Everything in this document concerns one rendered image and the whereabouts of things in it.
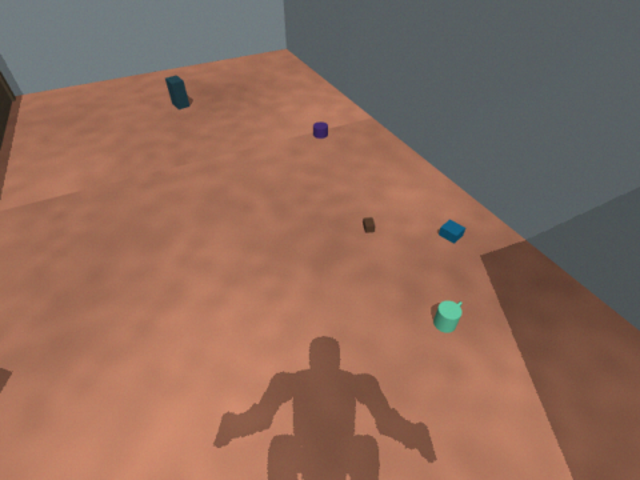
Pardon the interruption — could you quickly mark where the bed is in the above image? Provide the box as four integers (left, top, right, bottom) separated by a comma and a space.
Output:
0, 71, 16, 150

